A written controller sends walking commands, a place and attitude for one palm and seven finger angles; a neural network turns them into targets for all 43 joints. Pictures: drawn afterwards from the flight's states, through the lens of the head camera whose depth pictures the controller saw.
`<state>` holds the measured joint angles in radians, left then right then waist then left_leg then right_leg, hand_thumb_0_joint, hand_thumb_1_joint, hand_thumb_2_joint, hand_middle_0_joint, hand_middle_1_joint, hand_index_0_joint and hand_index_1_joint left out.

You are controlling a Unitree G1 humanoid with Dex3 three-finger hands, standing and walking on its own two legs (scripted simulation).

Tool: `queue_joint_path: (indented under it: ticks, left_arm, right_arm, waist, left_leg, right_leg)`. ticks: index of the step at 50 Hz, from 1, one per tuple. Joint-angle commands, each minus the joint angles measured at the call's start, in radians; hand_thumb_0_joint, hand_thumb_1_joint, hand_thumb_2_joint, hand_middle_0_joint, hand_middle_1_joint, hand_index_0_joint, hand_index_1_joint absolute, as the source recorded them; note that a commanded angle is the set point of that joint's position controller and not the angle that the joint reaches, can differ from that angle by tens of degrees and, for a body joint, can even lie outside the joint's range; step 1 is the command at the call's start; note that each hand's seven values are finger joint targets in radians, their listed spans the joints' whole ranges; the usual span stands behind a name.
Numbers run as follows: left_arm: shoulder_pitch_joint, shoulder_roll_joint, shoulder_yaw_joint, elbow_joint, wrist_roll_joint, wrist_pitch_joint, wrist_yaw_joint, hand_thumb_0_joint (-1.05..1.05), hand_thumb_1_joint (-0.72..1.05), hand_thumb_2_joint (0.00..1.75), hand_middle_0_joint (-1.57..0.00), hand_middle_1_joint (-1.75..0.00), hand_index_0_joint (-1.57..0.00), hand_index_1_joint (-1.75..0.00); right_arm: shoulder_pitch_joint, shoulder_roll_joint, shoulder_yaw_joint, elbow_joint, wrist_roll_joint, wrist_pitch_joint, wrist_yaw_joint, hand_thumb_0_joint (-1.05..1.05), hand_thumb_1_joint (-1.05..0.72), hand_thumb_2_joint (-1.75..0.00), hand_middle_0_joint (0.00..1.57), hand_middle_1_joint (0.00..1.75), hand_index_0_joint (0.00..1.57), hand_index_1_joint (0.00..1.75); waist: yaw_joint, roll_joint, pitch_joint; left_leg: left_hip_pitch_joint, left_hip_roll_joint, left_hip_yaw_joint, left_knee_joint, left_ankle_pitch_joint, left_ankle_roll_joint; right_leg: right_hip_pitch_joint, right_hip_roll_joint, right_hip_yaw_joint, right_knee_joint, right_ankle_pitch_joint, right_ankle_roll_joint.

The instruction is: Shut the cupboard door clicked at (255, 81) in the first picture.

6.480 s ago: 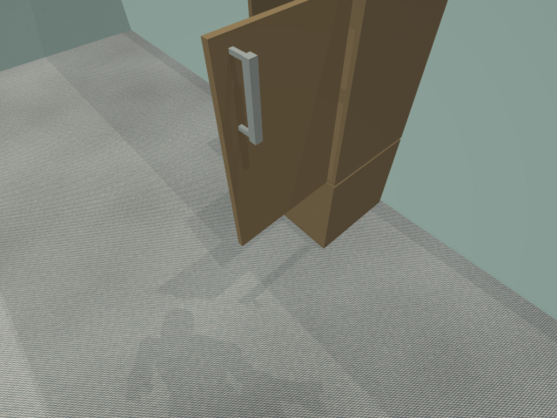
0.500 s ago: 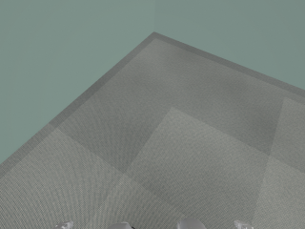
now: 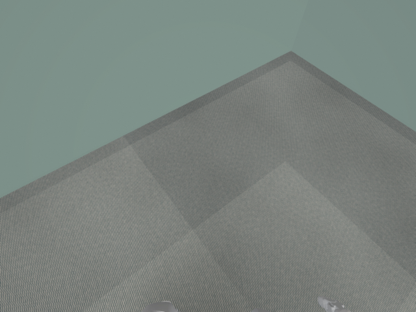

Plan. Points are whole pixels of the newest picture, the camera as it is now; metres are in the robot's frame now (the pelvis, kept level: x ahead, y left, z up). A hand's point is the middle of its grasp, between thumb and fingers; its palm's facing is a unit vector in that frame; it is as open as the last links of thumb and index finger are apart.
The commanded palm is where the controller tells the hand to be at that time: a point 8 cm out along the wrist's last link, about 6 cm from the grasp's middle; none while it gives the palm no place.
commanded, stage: walk to a spot facing it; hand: left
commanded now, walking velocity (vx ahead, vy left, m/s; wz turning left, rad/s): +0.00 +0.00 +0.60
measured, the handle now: out of the picture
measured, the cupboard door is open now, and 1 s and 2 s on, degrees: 92 92 92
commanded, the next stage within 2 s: none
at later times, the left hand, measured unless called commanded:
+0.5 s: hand out of the picture +0.03 +0.16 -0.15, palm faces +0.28 -0.93 -0.25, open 7.4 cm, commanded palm none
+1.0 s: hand out of the picture -0.01 +0.15 -0.14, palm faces +0.55 -0.78 -0.30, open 7.4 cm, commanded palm none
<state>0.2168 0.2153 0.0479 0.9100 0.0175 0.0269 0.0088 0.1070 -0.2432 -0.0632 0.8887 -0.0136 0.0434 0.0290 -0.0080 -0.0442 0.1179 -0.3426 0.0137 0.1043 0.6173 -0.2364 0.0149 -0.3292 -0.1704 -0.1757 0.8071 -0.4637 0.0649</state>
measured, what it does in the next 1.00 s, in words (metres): steps on the spot, turning left: right foot, then left foot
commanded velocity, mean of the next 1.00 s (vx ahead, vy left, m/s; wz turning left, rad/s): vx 0.00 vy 0.00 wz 0.60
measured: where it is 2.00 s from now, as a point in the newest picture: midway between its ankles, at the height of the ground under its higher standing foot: outside the picture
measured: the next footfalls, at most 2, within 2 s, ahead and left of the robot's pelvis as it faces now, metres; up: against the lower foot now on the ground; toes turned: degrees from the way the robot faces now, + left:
right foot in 0.28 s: +0.07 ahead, -0.17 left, +0.00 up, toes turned +6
left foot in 0.56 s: +0.02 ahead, +0.09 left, +0.00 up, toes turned +26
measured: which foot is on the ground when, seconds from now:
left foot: down 0.00-0.26, up 0.28-0.54, down 0.56-0.86, up 0.88-1.00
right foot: up 0.00-0.26, down 0.28-0.56, up 0.58-0.84, down 0.86-1.00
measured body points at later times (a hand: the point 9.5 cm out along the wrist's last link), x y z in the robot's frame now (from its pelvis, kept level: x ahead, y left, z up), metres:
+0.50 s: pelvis +0.01 -0.05 +0.02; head +0.07 -0.03 +0.46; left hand +0.01 +0.21 -0.13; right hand +0.18 -0.27 -0.13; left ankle -0.02 +0.07 -0.68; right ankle +0.03 -0.17 -0.72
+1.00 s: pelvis +0.04 -0.07 +0.01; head +0.10 -0.06 +0.46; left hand -0.04 +0.19 -0.11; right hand +0.25 -0.25 -0.14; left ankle -0.05 +0.03 -0.65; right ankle +0.09 -0.18 -0.72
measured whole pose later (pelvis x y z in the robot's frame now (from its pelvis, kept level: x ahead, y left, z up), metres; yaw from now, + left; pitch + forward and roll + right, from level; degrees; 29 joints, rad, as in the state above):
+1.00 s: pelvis +0.04 -0.07 +0.01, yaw +36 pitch +1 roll +2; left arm 0.17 0.20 0.05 0.88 0.03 0.02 0.03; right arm 0.14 -0.26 -0.09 0.93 -0.02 0.09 0.02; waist -0.03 0.03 0.12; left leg -0.50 0.00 0.01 1.06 -0.47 -0.06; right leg -0.25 -0.09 -0.12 0.57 -0.33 0.00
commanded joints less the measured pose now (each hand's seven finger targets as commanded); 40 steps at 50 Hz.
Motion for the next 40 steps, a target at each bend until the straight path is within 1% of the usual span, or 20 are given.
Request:
queue_joint_path:
  ticks: [1, 4, 8, 11, 12, 13, 14, 15, 16, 18, 23, 26, 27, 28, 29, 30, 31, 33, 38, 40]
  left_arm:
    - [-0.125, 0.113, 0.037, -0.124, -0.002, -0.008, 0.016, 0.0, 0.9, 0.9, -0.2, -0.3, -0.2, -0.3]
    - [-0.079, 0.101, 0.039, -0.081, -0.004, 0.004, 0.002, 0.0, 0.9, 0.9, -0.2, -0.3, -0.2, -0.3]
    - [-0.057, 0.09, 0.039, -0.077, -0.005, 0.002, -0.002, 0.0, 0.9, 0.9, -0.2, -0.3, -0.2, -0.3]
    - [0.046, 0.11, 0.046, -0.059, -0.004, -0.013, 0.002, 0.0, 0.9, 0.9, -0.2, -0.3, -0.2, -0.3]
    - [0.086, 0.158, 0.057, -0.057, 0.004, -0.025, 0.009, 0.0, 0.9, 0.9, -0.2, -0.3, -0.2, -0.3]
    - [0.089, 0.256, 0.075, -0.066, 0.019, -0.033, 0.018, 0.0, 0.9, 0.9, -0.2, -0.3, -0.2, -0.3]
    - [0.059, 0.272, 0.065, -0.082, 0.011, -0.029, 0.02, 0.0, 0.9, 0.9, -0.2, -0.3, -0.2, -0.3]
    - [0.014, 0.219, 0.06, -0.091, 0.008, -0.035, 0.026, 0.0, 0.9, 0.9, -0.2, -0.3, -0.2, -0.3]
    - [-0.028, 0.19, 0.053, -0.1, 0.006, -0.032, 0.03, 0.0, 0.9, 0.9, -0.2, -0.3, -0.2, -0.3]
    - [-0.045, 0.156, 0.038, -0.103, 0.008, -0.036, 0.028, 0.0, 0.9, 0.9, -0.2, -0.3, -0.2, -0.3]
    - [0.033, 0.214, 0.058, -0.066, 0.013, -0.039, 0.023, 0.0, 0.9, 0.9, -0.2, -0.3, -0.2, -0.3]
    - [0.02, 0.212, 0.063, -0.059, 0.0, -0.034, 0.013, 0.0, 0.9, 0.9, -0.2, -0.3, -0.2, -0.3]
    - [0.015, 0.179, 0.062, -0.081, -0.008, -0.028, 0.01, 0.0, 0.9, 0.9, -0.2, -0.3, -0.2, -0.3]
    - [-0.021, 0.104, 0.039, -0.126, -0.013, -0.023, 0.004, 0.0, 0.9, 0.9, -0.2, -0.3, -0.2, -0.3]
    - [-0.086, 0.124, 0.035, -0.159, -0.002, -0.012, 0.01, 0.0, 0.9, 0.9, -0.2, -0.3, -0.2, -0.3]
    - [-0.126, 0.104, 0.039, -0.141, -0.001, -0.007, 0.013, 0.0, 0.9, 0.9, -0.2, -0.3, -0.2, -0.3]
    - [-0.12, 0.115, 0.04, -0.126, -0.002, -0.006, 0.009, 0.0, 0.9, 0.9, -0.2, -0.3, -0.2, -0.3]
    - [-0.092, 0.105, 0.042, -0.094, -0.003, 0.0, 0.001, 0.0, 0.9, 0.9, -0.2, -0.3, -0.2, -0.3]
    - [-0.07, 0.085, 0.038, -0.088, -0.007, -0.001, 0.0, 0.0, 0.9, 0.9, -0.2, -0.3, -0.2, -0.3]
    - [0.002, 0.092, 0.042, -0.071, -0.009, -0.006, 0.002, 0.0, 0.9, 0.9, -0.2, -0.3, -0.2, -0.3]
  right_arm:
    - [0.168, -0.228, -0.064, -0.028, -0.01, -0.021, -0.035, 0.0, -0.9, -0.9, 0.2, 0.3, 0.2, 0.3]
    - [0.06, -0.193, -0.05, -0.049, -0.014, -0.022, -0.04, 0.0, -0.9, -0.9, 0.2, 0.3, 0.2, 0.3]
    - [0.031, -0.199, -0.058, -0.053, -0.019, -0.011, -0.033, 0.0, -0.9, -0.9, 0.2, 0.3, 0.2, 0.3]
    - [-0.022, -0.195, -0.063, -0.075, -0.011, -0.002, -0.027, 0.0, -0.9, -0.9, 0.2, 0.3, 0.2, 0.3]
    - [-0.03, -0.15, -0.058, -0.089, -0.003, 0.001, -0.024, 0.0, -0.9, -0.9, 0.2, 0.3, 0.2, 0.3]
    - [-0.018, -0.077, -0.046, -0.111, 0.002, 0.0, -0.016, 0.0, -0.9, -0.9, 0.2, 0.3, 0.2, 0.3]
    - [-0.026, -0.105, -0.048, -0.118, -0.006, 0.0, -0.009, 0.0, -0.9, -0.9, 0.2, 0.3, 0.2, 0.3]
    - [-0.033, -0.098, -0.052, -0.103, -0.007, 0.007, -0.01, 0.0, -0.9, -0.9, 0.2, 0.3, 0.2, 0.3]
    - [-0.011, -0.095, -0.052, -0.088, -0.004, 0.013, -0.008, 0.0, -0.9, -0.9, 0.2, 0.3, 0.2, 0.3]
    - [-0.015, -0.07, -0.036, -0.074, -0.001, 0.014, 0.001, 0.0, -0.9, -0.9, 0.2, 0.3, 0.2, 0.3]
    - [-0.048, -0.032, -0.015, -0.079, 0.007, 0.002, 0.01, 0.0, -0.9, -0.9, 0.2, 0.3, 0.2, 0.3]
    - [0.038, -0.072, -0.023, -0.061, 0.002, -0.009, 0.007, 0.0, -0.9, -0.9, 0.2, 0.3, 0.2, 0.3]
    - [0.105, -0.154, -0.042, -0.051, -0.005, -0.019, 0.002, 0.0, -0.9, -0.9, 0.2, 0.3, 0.2, 0.3]
    - [0.187, -0.265, -0.072, -0.04, -0.012, -0.02, -0.008, 0.0, -0.9, -0.9, 0.2, 0.3, 0.2, 0.3]
    - [0.239, -0.288, -0.076, -0.019, -0.013, -0.011, -0.015, 0.0, -0.9, -0.9, 0.2, 0.3, 0.2, 0.3]
    - [0.208, -0.251, -0.072, -0.022, -0.015, -0.019, -0.028, 0.0, -0.9, -0.9, 0.2, 0.3, 0.2, 0.3]
    - [0.147, -0.222, -0.061, -0.038, -0.012, -0.021, -0.036, 0.0, -0.9, -0.9, 0.2, 0.3, 0.2, 0.3]
    - [0.082, -0.184, -0.048, -0.051, -0.014, -0.024, -0.04, 0.0, -0.9, -0.9, 0.2, 0.3, 0.2, 0.3]
    - [0.059, -0.194, -0.057, -0.049, -0.02, -0.014, -0.036, 0.0, -0.9, -0.9, 0.2, 0.3, 0.2, 0.3]
    - [0.017, -0.194, -0.061, -0.061, -0.016, -0.005, -0.033, 0.0, -0.9, -0.9, 0.2, 0.3, 0.2, 0.3]
  waist:
    - [-0.079, 0.265, -0.221]
    - [-0.022, 0.207, -0.156]
    - [-0.014, 0.207, -0.154]
    - [0.04, 0.167, -0.158]
    - [0.063, 0.028, -0.167]
    - [0.068, -0.266, -0.15]
    - [0.066, -0.231, -0.149]
    - [0.033, -0.2, -0.14]
    - [0.01, -0.212, -0.143]
    - [0.002, -0.208, -0.13]
    - [0.047, -0.157, -0.169]
    - [0.001, -0.11, -0.206]
    - [-0.039, 0.075, -0.248]
    - [-0.086, 0.379, -0.255]
    - [-0.109, 0.258, -0.248]
    - [-0.092, 0.293, -0.244]
    - [-0.064, 0.299, -0.21]
    - [-0.027, 0.211, -0.167]
    - [-0.018, 0.209, -0.169]
    - [0.014, 0.202, -0.165]
  left_leg:
    - [0.289, 0.349, -0.427, -0.223, 0.456, 0.2]
    - [0.16, 0.248, -0.326, -0.25, 0.321, 0.136]
    - [0.072, 0.209, -0.341, -0.261, 0.141, 0.119]
    - [-0.057, 0.159, -0.347, -0.183, 0.067, 0.077]
    - [-0.147, 0.072, -0.279, -0.058, -0.052, 0.023]
    - [-0.297, -0.078, -0.111, 0.205, -0.293, -0.058]
    - [-0.245, -0.038, -0.135, 0.442, -0.376, -0.049]
    - [-0.26, -0.015, -0.153, 0.568, -0.32, -0.051]
    - [-0.26, 0.013, -0.142, 0.613, -0.278, -0.061]
    - [-0.212, 0.026, -0.09, 0.505, -0.253, -0.081]
    - [-0.091, -0.004, 0.006, 0.125, -0.224, -0.075]
    - [0.12, -0.008, 0.005, -0.141, 0.008, -0.052]
    - [0.295, 0.131, -0.166, -0.205, 0.232, 0.01]
    - [0.409, 0.404, -0.514, -0.233, 0.639, 0.174]
    - [0.338, 0.446, -0.513, -0.232, 0.492, 0.239]
    - [0.295, 0.354, -0.494, -0.24, 0.413, 0.21]
    - [0.243, 0.315, -0.44, -0.244, 0.352, 0.18]
    - [0.172, 0.246, -0.361, -0.259, 0.308, 0.136]
    - [0.104, 0.208, -0.373, -0.257, 0.197, 0.127]
    - [0.015, 0.18, -0.378, -0.224, 0.138, 0.105]
  right_leg:
    - [-0.304, 0.034, 0.17, 0.387, -0.096, 0.026]
    - [-0.202, 0.062, 0.163, 0.271, 0.007, 0.022]
    - [-0.05, 0.118, 0.124, 0.021, 0.019, 0.007]
    - [0.168, 0.144, 0.107, -0.26, 0.177, -0.004]
    - [0.262, 0.035, 0.213, -0.449, 0.146, -0.033]
    - [0.301, -0.245, 0.524, -0.571, 0.154, -0.146]
    - [0.167, -0.333, 0.525, -0.581, 0.186, -0.222]
    - [0.151, -0.266, 0.48, -0.538, 0.292, -0.222]
    - [0.161, -0.227, 0.375, -0.499, 0.405, -0.206]
    - [0.177, -0.164, 0.197, -0.442, 0.636, -0.177]
    - [0.286, -0.187, 0.129, -0.346, 0.778, -0.163]
    - [0.191, -0.161, 0.052, -0.201, 0.672, -0.083]
    - [0.015, -0.108, 0.005, -0.029, 0.471, -0.025]
    - [-0.254, 0.033, 0.002, 0.205, -0.176, 0.046]
    - [-0.261, 0.04, 0.116, 0.335, -0.207, 0.023]
    - [-0.292, 0.047, 0.157, 0.373, -0.136, 0.018]
    - [-0.29, 0.039, 0.177, 0.384, -0.067, 0.018]
    - [-0.23, 0.055, 0.175, 0.323, 0.016, 0.018]
    - [-0.05, 0.119, 0.136, 0.006, 0.008, 0.002]
    - [0.089, 0.147, 0.117, -0.156, 0.092, -0.007]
